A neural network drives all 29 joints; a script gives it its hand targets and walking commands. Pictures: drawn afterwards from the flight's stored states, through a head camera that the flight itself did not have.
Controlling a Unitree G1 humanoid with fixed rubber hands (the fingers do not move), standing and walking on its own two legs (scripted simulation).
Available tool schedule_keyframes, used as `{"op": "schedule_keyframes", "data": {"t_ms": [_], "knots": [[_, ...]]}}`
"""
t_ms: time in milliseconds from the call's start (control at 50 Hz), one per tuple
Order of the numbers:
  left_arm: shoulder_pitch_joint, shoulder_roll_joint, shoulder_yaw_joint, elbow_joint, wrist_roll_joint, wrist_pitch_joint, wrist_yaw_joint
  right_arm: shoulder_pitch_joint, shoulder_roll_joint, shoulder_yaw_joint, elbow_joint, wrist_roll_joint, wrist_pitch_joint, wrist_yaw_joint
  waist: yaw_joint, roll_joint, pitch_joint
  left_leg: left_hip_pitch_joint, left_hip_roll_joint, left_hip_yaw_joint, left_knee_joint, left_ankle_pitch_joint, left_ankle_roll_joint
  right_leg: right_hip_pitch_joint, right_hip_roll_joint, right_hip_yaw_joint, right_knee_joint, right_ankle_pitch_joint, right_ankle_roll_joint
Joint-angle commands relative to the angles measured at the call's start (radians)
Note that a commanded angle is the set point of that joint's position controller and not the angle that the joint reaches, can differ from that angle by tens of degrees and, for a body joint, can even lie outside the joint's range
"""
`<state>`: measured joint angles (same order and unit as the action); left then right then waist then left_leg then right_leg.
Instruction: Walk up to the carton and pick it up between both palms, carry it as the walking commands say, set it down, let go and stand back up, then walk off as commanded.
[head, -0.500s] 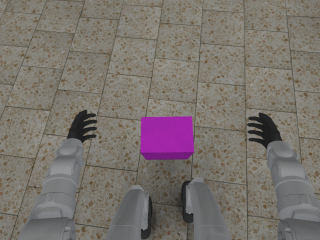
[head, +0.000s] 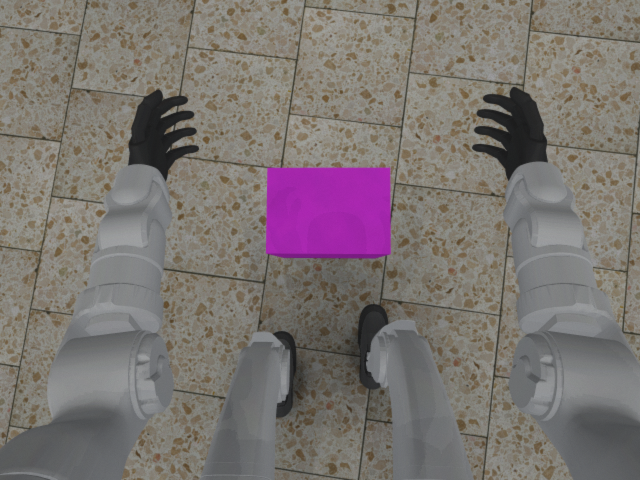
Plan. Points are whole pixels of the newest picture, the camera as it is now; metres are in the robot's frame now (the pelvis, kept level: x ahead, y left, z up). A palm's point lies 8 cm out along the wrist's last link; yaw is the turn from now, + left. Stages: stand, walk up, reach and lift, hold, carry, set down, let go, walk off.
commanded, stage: reach and lift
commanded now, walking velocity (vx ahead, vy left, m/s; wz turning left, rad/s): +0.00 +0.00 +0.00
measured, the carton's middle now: (328, 219) +0.44 +0.00 -0.51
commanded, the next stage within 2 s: none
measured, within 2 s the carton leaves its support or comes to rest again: neither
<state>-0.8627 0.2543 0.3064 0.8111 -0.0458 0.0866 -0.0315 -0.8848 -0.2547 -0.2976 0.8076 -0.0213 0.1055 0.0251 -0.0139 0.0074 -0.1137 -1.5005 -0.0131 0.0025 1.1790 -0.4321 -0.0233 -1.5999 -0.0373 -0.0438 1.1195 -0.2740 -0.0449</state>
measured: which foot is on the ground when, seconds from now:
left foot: down 0.00-1.00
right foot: down 0.00-1.00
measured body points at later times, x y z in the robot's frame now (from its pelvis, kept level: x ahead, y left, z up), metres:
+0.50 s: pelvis -0.03 +0.01 -0.12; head +0.27 +0.00 +0.21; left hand +0.47 +0.20 -0.24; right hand +0.45 -0.24 -0.24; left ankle +0.04 +0.13 -0.61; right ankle +0.10 -0.10 -0.61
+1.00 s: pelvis -0.05 +0.01 -0.23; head +0.29 -0.01 +0.07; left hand +0.47 +0.20 -0.38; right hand +0.46 -0.23 -0.39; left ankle +0.04 +0.13 -0.61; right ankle +0.10 -0.10 -0.61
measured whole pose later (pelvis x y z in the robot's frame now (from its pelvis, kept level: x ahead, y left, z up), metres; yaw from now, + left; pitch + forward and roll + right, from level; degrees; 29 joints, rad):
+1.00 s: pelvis -0.05 +0.01 -0.23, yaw +1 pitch +43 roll +3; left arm -1.14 0.31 0.16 0.96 -0.21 0.05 0.09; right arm -1.16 -0.38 -0.15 1.00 0.18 0.04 -0.07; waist -0.01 0.01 0.11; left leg -2.17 -0.02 0.03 2.06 -0.64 -0.01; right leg -2.30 -0.06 -0.01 1.95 -0.40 -0.05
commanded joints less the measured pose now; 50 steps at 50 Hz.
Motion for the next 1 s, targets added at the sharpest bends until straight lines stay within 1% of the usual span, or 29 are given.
{"op": "schedule_keyframes", "data": {"t_ms": [0,40,80,160,260,340,460,560,720,980], "knots": [[-0.086,0.124,0.037,-0.121,0.016,-0.037,-0.007,-0.085,-0.076,-0.028,-0.14,-0.012,-0.032,-0.005,0.001,-0.058,-0.97,-0.061,-0.067,0.035,-0.108,0.284,-0.011,1.074,0.042,0.141,0.054,0.609,0.051],[-0.081,0.117,0.037,-0.143,0.021,-0.043,-0.009,-0.076,-0.069,-0.031,-0.169,-0.014,-0.038,-0.004,0.004,-0.054,-0.967,-0.078,-0.069,0.034,-0.088,0.295,-0.013,1.036,0.044,0.137,0.072,0.611,0.051],[-0.09,0.112,0.033,-0.149,0.021,-0.046,-0.009,-0.08,-0.07,-0.034,-0.176,-0.012,-0.042,-0.003,0.003,-0.049,-0.939,-0.107,-0.068,0.033,-0.061,0.281,-0.016,0.959,0.047,0.129,0.096,0.573,0.052],[-0.119,0.093,0.015,-0.115,0.018,-0.043,-0.006,-0.093,-0.079,-0.041,-0.126,-0.003,-0.046,0.0,-0.009,-0.029,-0.865,-0.166,-0.061,0.03,0.008,0.219,-0.024,0.744,0.056,0.1,0.153,0.438,0.054],[-0.181,0.097,-0.01,-0.099,0.006,-0.025,0.015,-0.15,-0.121,-0.032,-0.078,0.025,-0.041,0.003,-0.004,-0.004,-0.903,-0.175,-0.058,0.037,0.113,0.17,-0.031,0.555,0.071,0.068,0.244,0.301,0.056],[-0.235,0.119,-0.025,-0.097,-0.011,-0.008,0.042,-0.212,-0.163,-0.012,-0.065,0.055,-0.028,-0.003,0.003,-0.006,-0.948,-0.182,-0.059,0.045,0.192,0.127,-0.029,0.472,0.074,0.051,0.32,0.226,0.058],[-0.33,0.141,-0.053,-0.103,-0.046,0.011,0.078,-0.312,-0.219,0.021,-0.05,0.102,-0.013,-0.018,0.0,-0.012,-0.977,-0.201,-0.057,0.051,0.295,0.06,-0.022,0.375,0.071,0.034,0.42,0.14,0.053],[-0.391,0.151,-0.067,-0.076,-0.073,0.014,0.098,-0.38,-0.243,0.041,-0.019,0.127,-0.013,-0.031,-0.003,-0.022,-0.962,-0.247,-0.05,0.052,0.37,0.003,-0.015,0.308,0.063,0.033,0.494,0.079,0.046],[-0.445,0.167,-0.089,-0.012,-0.112,-0.008,0.115,-0.444,-0.252,0.075,0.035,0.157,-0.034,-0.058,-0.002,-0.036,-0.916,-0.347,-0.038,0.053,0.49,-0.046,-0.005,0.242,0.049,0.045,0.614,0.044,0.039],[-0.484,0.193,-0.146,0.064,-0.175,-0.067,0.128,-0.488,-0.249,0.145,0.111,0.215,-0.091,-0.104,-0.002,-0.044,-0.846,-0.449,-0.021,0.044,0.667,-0.007,-0.003,0.214,0.024,0.077,0.792,0.125,0.037]]}}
